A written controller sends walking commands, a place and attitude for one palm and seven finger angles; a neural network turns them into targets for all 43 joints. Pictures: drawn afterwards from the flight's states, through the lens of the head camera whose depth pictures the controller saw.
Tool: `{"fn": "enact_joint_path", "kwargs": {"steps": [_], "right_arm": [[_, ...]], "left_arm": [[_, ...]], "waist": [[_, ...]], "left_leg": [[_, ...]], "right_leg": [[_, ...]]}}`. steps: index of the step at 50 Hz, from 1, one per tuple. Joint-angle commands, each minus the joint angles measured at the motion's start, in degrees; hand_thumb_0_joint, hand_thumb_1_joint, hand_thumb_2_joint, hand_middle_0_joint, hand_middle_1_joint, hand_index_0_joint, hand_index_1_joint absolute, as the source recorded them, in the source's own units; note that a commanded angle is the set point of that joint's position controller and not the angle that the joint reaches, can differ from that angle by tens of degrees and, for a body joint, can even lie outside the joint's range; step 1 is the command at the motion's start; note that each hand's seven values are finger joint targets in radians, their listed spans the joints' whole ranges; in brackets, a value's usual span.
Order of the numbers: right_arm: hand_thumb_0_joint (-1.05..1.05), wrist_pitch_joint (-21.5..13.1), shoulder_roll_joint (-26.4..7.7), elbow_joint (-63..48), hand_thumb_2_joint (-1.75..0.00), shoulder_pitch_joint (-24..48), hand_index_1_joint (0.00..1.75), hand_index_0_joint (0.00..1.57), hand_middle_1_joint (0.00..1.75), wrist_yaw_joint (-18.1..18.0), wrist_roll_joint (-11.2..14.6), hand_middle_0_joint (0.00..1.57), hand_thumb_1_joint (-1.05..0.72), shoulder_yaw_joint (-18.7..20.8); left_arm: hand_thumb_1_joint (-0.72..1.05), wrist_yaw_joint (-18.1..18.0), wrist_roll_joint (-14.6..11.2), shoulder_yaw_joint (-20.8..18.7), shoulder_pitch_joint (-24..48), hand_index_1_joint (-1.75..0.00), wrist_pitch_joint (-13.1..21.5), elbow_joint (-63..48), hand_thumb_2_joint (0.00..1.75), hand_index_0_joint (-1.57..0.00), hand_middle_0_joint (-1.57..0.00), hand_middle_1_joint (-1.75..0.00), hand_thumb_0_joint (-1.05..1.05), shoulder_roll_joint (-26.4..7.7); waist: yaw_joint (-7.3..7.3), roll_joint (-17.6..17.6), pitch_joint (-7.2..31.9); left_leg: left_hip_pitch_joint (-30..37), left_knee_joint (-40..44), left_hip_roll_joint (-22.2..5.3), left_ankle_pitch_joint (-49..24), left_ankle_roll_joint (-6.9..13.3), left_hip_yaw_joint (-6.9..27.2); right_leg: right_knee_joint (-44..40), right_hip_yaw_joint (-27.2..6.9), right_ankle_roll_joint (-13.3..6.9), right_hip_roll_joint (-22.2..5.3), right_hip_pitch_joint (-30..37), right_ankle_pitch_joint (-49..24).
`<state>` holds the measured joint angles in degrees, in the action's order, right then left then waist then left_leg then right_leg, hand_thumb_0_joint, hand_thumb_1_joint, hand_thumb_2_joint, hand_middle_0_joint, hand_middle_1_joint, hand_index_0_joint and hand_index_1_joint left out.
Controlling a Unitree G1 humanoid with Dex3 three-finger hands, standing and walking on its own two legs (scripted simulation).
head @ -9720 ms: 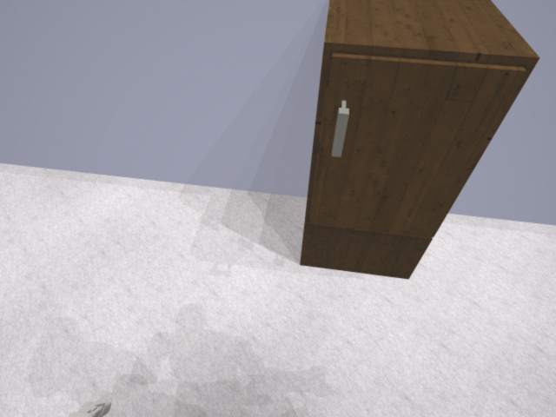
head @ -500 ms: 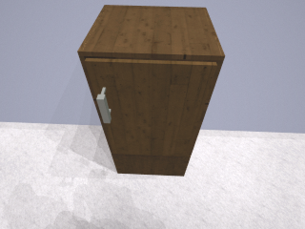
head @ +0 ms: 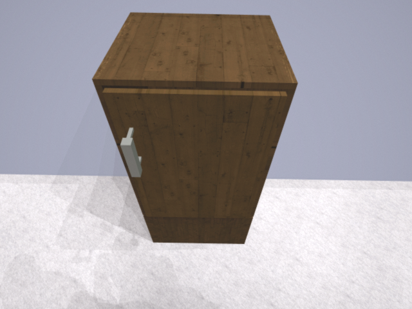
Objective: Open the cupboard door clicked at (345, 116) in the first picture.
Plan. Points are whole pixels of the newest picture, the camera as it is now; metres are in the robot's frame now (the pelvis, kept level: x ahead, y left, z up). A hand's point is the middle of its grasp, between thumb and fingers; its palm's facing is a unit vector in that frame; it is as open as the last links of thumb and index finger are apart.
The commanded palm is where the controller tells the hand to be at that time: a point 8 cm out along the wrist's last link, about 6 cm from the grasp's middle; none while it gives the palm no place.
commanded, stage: come to a stop and stand still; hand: left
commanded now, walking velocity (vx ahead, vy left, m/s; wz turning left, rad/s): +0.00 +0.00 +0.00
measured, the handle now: (133, 152) +0.49 +0.22 -0.03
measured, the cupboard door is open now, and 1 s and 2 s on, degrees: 0 0 0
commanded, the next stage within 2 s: look again from close up in 0.02 s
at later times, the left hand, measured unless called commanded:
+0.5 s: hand out of the picture +0.01 +0.18 -0.17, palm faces +0.01 -0.98 -0.21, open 7.4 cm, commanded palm none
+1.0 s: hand (118, 271) +0.19 +0.17 +0.00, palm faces +0.07 -1.00 -0.04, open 7.9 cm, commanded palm +0.11 +0.24 -0.06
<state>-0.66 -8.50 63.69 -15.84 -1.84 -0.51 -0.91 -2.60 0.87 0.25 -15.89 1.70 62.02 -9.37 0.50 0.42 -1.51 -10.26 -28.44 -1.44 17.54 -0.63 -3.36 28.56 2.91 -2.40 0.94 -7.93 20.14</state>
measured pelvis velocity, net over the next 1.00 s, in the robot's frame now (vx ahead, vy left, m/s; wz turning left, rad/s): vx -0.05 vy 0.00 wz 0.01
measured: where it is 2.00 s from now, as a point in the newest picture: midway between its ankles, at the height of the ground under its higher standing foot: outside the picture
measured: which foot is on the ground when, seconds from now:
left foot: down 0.00-1.00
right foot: down 0.00-1.00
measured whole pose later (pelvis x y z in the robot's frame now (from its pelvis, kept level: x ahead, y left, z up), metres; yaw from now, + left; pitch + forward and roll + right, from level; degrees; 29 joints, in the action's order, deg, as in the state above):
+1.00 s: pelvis -0.05 +0.00 -0.05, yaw +1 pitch +11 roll +2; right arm -13.9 -14.2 38.2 -10.1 -0.6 0.2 3.1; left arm 11.0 -12.4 -8.6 -13.9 31.2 14.4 -9.3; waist 1.2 0.8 7.8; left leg -39.6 -51.4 -1.3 22.2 -0.3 -2.9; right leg 54.3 3.4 -3.1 -0.6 -38.2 26.9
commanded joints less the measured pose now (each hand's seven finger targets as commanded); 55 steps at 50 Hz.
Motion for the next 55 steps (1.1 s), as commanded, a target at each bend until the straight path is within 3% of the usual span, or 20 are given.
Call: {"fn": "enact_joint_path", "kwargs": {"steps": [1, 26, 35, 36, 37, 38, 39, 40, 41, 42, 43, 44, 46, 47, 48, 49, 51, 53, 54, 55], "right_arm": [[0.0, -1.09, -5.27, -1.69, -0.9, -2.05, 0.3, 0.2, 0.3, -0.27, -0.26, 0.2, -0.9, 0.62], [0.0, -1.22, -7.39, -1.05, -0.9, 0.33, 0.3, 0.2, 0.3, -0.44, -0.12, 0.2, -0.9, 1.04], [0.0, -1.14, -7.33, -0.7, -0.9, 0.59, 0.3, 0.2, 0.3, -0.4, -0.15, 0.2, -0.9, 1.06], [0.0, -1.38, -7.84, -4.46, -0.9, 4.02, 0.3, 0.2, 0.3, 0.13, 0.37, 0.2, -0.9, 1.54], [0.0, -9.67, -16.54, -23.9, -0.9, 1.02, 0.3, 0.2, 0.3, -2.1, 3.51, 0.2, -0.9, 2.83], [0.0, -14.73, -11.55, -21.12, -0.9, 4.72, 0.3, 0.2, 0.3, -3.77, 2.14, 0.2, -0.9, 2.02], [0.0, -15.86, -9.68, -21.54, -0.9, 3.59, 0.3, 0.2, 0.3, -3.25, 3.5, 0.2, -0.9, 3.18], [0.0, -15.52, -10.58, -20.53, -0.9, 2.64, 0.3, 0.2, 0.3, -2.87, 3.37, 0.2, -0.9, 3.21], [0.0, -15.68, -12.63, -23.63, -0.9, 4.54, 0.3, 0.2, 0.3, -2.55, 2.7, 0.2, -0.9, 4.43], [0.0, -15.55, -13.99, -24.58, -0.9, 3.91, 0.3, 0.2, 0.3, -2.5, 1.6, 0.2, -0.9, 5.11], [0.0, -15.53, -13.44, -25.85, -0.9, 4.55, 0.3, 0.2, 0.3, -2.29, 0.69, 0.2, -0.9, 5.35], [0.0, -15.9, -12.72, -28.04, -0.9, 5.6, 0.3, 0.2, 0.3, -1.5, 0.85, 0.2, -0.9, 5.58], [0.0, -16.13, -12.36, -31.1, -0.9, 8.52, 0.3, 0.2, 0.3, 0.26, 0.04, 0.2, -0.9, 6.05], [0.0, -16.3, -12.51, -32.83, -0.9, 9.6, 0.3, 0.2, 0.3, 1.17, 0.09, 0.2, -0.9, 6.25], [0.0, -16.41, -12.6, -34.52, -0.9, 10.13, 0.3, 0.2, 0.3, 1.93, 0.47, 0.2, -0.9, 6.57], [0.0, -15.84, -12.93, -36.03, -0.9, 9.52, 0.3, 0.2, 0.3, 2.43, 1.08, 0.2, -0.9, 6.9], [0.0, -14.54, -13.83, -42.07, -0.9, 11.69, 0.3, 0.2, 0.3, 1.89, 2.2, 0.2, -0.9, 6.63], [0.0, -13.6, -13.08, -45.46, -0.9, 12.02, 0.3, 0.2, 0.3, 0.42, 3.03, 0.2, -0.9, 5.81], [0.0, -13.07, -13.06, -45.72, -0.9, 11.49, 0.3, 0.2, 0.3, -0.16, 2.97, 0.2, -0.9, 5.45], [0.0, -13.06, -12.83, -46.24, -0.9, 10.29, 0.3, 0.2, 0.3, -0.74, 2.91, 0.2, -0.9, 5.49]], "left_arm": [[0.9, -0.02, -0.35, -1.01, -4.29, -0.3, 0.14, -1.65, 0.9, -0.2, -0.2, -0.3, 0.0, -6.06], [0.9, 0.31, -0.21, -1.2, -3.06, -0.3, -0.02, -0.98, 0.9, -0.2, -0.2, -0.3, 0.0, -7.34], [0.9, 0.4, -0.11, -1.24, -3.17, -0.3, -0.06, -0.67, 0.9, -0.2, -0.2, -0.3, 0.0, -7.36], [0.9, -2.07, 0.63, -1.05, -7.95, -0.3, 1.31, 1.19, 0.9, -0.2, -0.2, -0.3, 0.0, -6.3], [0.88, -1.3, -11.6, -7.08, 34.12, -0.32, 13.02, -87.4, 0.89, -0.2, -0.2, -0.32, 0.0, -19.27], [0.85, -3.61, -6.66, -7.68, 8.54, -0.33, 10.56, -71.68, 0.88, -0.2, -0.2, -0.33, 0.0, -15.28], [0.83, -5.12, -8.6, -0.85, -6.45, -0.34, 3.45, -61.97, 0.87, -0.21, -0.21, -0.34, 0.0, -3.21], [0.81, -3.55, -10.05, 0.72, -4.45, -0.36, 3.61, -60.67, 0.86, -0.21, -0.21, -0.36, 0.0, 2.22], [0.78, -2.54, -10.42, -3.25, 1.57, -0.37, 6.44, -61.62, 0.85, -0.21, -0.21, -0.37, 0.0, -2.31], [0.76, -0.85, -10.57, -6.92, 1.58, -0.39, 10.13, -58.99, 0.84, -0.21, -0.21, -0.39, 0.0, -5.04], [0.74, 1.42, -11.11, -7.88, -3.36, -0.4, 14.25, -52.52, 0.83, -0.21, -0.21, -0.4, 0.0, -2.74], [0.71, 4.25, -11.42, -8.15, -9.84, -0.42, 18.71, -48.27, 0.82, -0.21, -0.21, -0.42, 0.0, -0.78], [0.67, 11.06, -13.29, -9.79, -14.67, -0.45, 28.15, -45.95, 0.8, -0.22, -0.22, -0.45, 0.0, -0.3], [0.64, 15.16, -14.31, -9.43, -14.25, -0.47, 32.64, -46.9, 0.79, -0.22, -0.22, -0.47, 0.0, -0.57], [0.62, 19.26, -14.74, -10.9, -13.52, -0.48, 36.57, -47.15, 0.78, -0.22, -0.22, -0.48, 0.0, -2.94], [0.6, 21.83, -15.16, -13.72, -14.41, -0.5, 36.84, -44.44, 0.77, -0.22, -0.22, -0.5, 0.0, -5.93], [0.55, 24.13, -17.74, -15.83, -8.16, -0.53, 33.31, -51.47, 0.75, -0.22, -0.22, -0.53, 0.0, -9.42], [0.5, 23.08, -19.77, -16.62, -0.62, -0.55, 29.24, -58.78, 0.73, -0.23, -0.23, -0.55, 0.0, -11.3], [0.48, 21.8, -20.15, -17.34, 3.46, -0.57, 28.09, -61.16, 0.72, -0.23, -0.23, -0.57, 0.0, -12.59], [0.46, 20.13, -20.04, -17.9, 7.84, -0.58, 28.57, -67.92, 0.71, -0.23, -0.23, -0.58, 0.0, -13.63]], "waist": [[-0.87, -1.06, -0.86], [-0.84, -0.09, 0.87], [-1.05, -0.18, -0.73], [-2.05, -1.31, -3.26], [4.22, -11.73, 25.52], [-1.53, -19.3, 26.06], [1.05, -13.89, 16.12], [2.13, -5.13, 8.66], [3.32, 0.6, 2.18], [4.0, 7.37, 3.65], [2.91, 12.04, 3.63], [0.01, 11.12, 5.03], [-3.57, 11.94, 10.34], [-4.13, 9.04, 12.46], [-4.15, 6.79, 14.21], [-5.1, 2.66, 15.18], [-4.96, 4.18, 18.72], [-3.66, 4.02, 18.8], [-2.66, 3.39, 17.15], [-1.97, 1.31, 18.87]], "left_leg": [[-0.29, 3.57, -4.31, -17.07, 2.36, 4.06], [2.59, 5.6, -4.87, -18.24, 2.48, 4.38], [1.94, 6.35, -4.84, -16.09, 2.48, 4.24], [-2.58, -6.7, -4.6, -21.41, 0.83, 1.57], [12.81, 2.08, 1.22, -30.76, 2.66, 2.88], [19.53, 3.15, -1.64, -40.45, 3.02, 3.32], [12.58, 2.89, -2.61, -41.51, 1.45, 4.59], [6.7, 0.61, -2.75, -36.15, 1.75, 5.01], [-0.4, -2.41, -1.33, -25.12, 2.06, 5.92], [-5.53, -6.02, 0.11, -17.34, 2.18, 5.07], [-11.62, -9.97, 0.83, -13.23, 2.02, 4.69], [-16.25, -12.85, 1.75, -11.63, 1.51, 4.12], [-25.76, -19.27, 2.18, -8.06, 0.36, 3.15], [-29.51, -22.41, 2.73, -6.15, 0.03, 2.62], [-32.75, -25.44, 2.95, -4.69, -0.18, 2.4], [-34.46, -27.46, 3.1, -4.23, -0.02, 1.73], [-38.02, -28.89, 3.93, 2.49, 0.79, 0.39], [-41.42, -31.1, 4.11, 7.98, 1.55, 0.12], [-42.92, -31.23, 3.48, 11.87, 1.66, 0.89], [-41.37, -32.11, 2.81, 11.83, 2.13, 1.4]], "right_leg": [[-4.39, -5.59, -0.54, -7.06, 0.01, -23.77], [-6.0, -6.08, -0.19, -7.38, 0.33, -23.52], [-6.97, -6.29, -0.16, -7.5, -0.54, -21.69], [-6.58, -9.68, 2.76, -10.69, -3.19, -46.27], [-0.31, -4.59, 0.35, -5.42, 2.21, -42.67], [3.58, -2.81, -0.41, -1.77, -1.95, -26.61], [5.26, 1.73, 0.65, -1.21, -8.64, -12.19], [3.35, 2.35, 1.35, -1.41, -12.92, -11.05], [2.27, 2.88, 1.68, -1.17, -17.1, -11.32], [3.29, 3.15, 2.03, -1.02, -20.14, -12.81], [6.79, 3.26, 2.31, -1.02, -23.66, -12.36], [10.74, 2.87, 1.94, -1.09, -24.28, -12.29], [18.89, 1.55, 1.45, -0.82, -28.03, -11.34], [21.83, -0.08, 1.21, -1.15, -29.33, -10.62], [24.28, -1.65, 0.88, -1.57, -30.26, -9.68], [25.25, -4.08, 0.51, -2.17, -29.98, -9.13], [23.46, -6.95, 1.05, -2.53, -29.72, 3.3], [18.81, -12.47, 2.34, -3.8, -29.48, 14.63], [17.95, -12.8, 1.98, -3.08, -32.5, 23.13], [17.54, -13.23, 1.97, -2.94, -33.06, 25.05]]}}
